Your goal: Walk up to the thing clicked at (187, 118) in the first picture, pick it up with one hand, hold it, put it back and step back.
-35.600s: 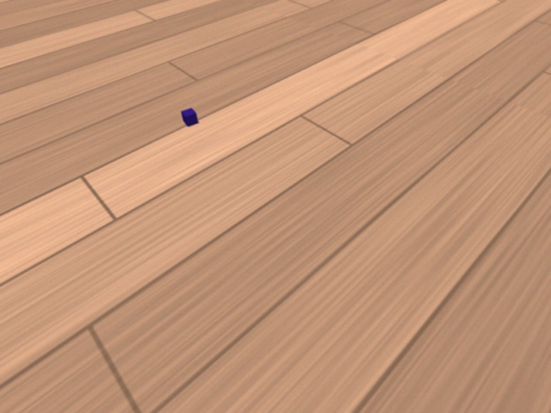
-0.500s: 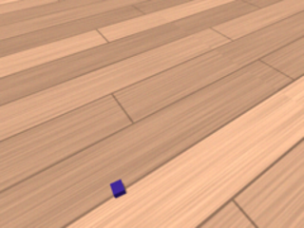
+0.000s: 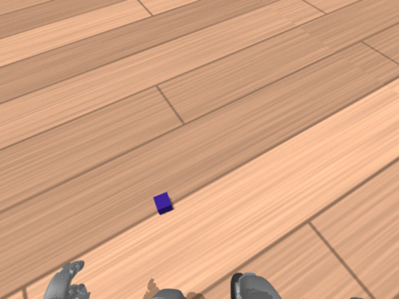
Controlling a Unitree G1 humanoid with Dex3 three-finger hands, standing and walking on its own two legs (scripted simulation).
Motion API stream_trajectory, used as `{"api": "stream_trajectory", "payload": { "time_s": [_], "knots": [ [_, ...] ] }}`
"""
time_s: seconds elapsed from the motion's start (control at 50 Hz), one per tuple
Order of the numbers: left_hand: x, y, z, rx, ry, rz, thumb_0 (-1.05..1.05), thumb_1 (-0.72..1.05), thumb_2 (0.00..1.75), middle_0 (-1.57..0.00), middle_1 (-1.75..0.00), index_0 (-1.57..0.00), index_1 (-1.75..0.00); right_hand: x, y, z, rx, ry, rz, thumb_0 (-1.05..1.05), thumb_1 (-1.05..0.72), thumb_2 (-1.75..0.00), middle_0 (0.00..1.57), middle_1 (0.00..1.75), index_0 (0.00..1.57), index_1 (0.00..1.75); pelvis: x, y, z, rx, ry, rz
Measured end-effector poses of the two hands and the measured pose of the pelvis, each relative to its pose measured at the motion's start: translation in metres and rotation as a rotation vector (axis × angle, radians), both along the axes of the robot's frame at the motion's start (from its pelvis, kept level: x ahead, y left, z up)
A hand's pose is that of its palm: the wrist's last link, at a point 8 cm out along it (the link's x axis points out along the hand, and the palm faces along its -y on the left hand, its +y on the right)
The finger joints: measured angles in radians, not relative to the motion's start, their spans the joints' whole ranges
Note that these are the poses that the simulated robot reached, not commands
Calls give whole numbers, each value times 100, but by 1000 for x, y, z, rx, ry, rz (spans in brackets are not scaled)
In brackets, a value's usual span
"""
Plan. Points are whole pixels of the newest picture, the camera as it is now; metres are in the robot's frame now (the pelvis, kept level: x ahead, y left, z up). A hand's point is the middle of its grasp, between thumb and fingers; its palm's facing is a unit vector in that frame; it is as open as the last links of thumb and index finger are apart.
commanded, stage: step back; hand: left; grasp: from above
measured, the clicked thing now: (163, 203) +0.56 +0.22 -0.72
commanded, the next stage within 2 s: none
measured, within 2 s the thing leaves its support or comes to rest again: neither
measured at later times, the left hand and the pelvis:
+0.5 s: hand out of the picture -0.01 +0.26 -0.13, palm faces -0.10 -0.91 -0.40, open 7.4 cm; pelvis -0.11 +0.01 +0.00, yaw -6 degrees
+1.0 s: hand out of the picture -0.14 +0.30 -0.15, palm faces -0.10 -0.93 -0.36, open 7.4 cm; pelvis -0.25 +0.04 +0.01, yaw -6 degrees
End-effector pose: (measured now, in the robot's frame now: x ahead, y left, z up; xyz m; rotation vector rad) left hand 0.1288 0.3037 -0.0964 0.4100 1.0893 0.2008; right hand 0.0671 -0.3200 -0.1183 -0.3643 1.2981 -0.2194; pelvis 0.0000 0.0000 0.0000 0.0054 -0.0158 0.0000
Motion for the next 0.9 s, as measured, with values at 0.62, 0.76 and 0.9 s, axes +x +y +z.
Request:
{"api": "stream_trajectory", "payload": {
  "time_s": [0.62,0.76,0.9],
  "knots": [
    [-153,1,16,-1,37,-39,1,90,90,-21,-30,-21,-30,-119,22,8,38,-158,-41,0,-90,-90,20,30,20,30,-140,13,11,25,-6,-97],
    [-165,27,0,-18,-64,-53,0,90,90,-21,-30,-21,-30,-177,37,3,-21,-100,-10,0,-90,-90,20,30,20,30,-186,32,-6,-5,-25,-44],
    [-218,36,-10,-64,12,-27,0,91,90,-21,-30,-21,-30,-240,52,32,-41,-79,-26,0,-90,-90,20,30,21,30,-224,41,9,-34,-31,-66]
  ]
}}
